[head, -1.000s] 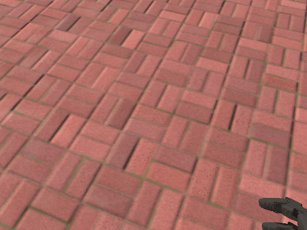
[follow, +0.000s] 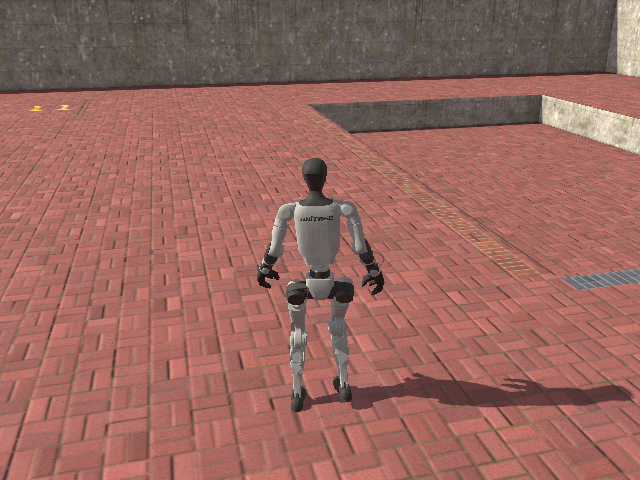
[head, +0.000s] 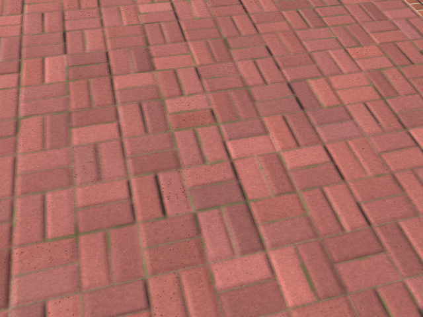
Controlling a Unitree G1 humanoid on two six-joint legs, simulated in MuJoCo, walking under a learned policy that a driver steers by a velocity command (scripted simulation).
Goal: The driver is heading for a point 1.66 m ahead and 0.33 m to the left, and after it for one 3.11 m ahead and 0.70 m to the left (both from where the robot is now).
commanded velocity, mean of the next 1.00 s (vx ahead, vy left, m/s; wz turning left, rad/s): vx -0.03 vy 0.00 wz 0.18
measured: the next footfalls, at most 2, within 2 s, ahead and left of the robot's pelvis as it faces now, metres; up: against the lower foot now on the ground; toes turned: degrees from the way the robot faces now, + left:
right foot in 0.24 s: +0.01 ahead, -0.14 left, +0.00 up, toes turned +1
left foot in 0.72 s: -0.03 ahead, +0.11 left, +0.00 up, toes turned +6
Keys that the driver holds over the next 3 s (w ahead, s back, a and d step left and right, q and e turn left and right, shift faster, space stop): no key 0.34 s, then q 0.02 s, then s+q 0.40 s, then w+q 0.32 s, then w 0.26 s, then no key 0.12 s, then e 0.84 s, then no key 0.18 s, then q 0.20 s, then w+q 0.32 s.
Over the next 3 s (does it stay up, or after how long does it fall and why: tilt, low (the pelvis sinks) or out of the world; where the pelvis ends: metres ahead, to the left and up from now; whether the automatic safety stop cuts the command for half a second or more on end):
stays up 0.17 0.09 0.00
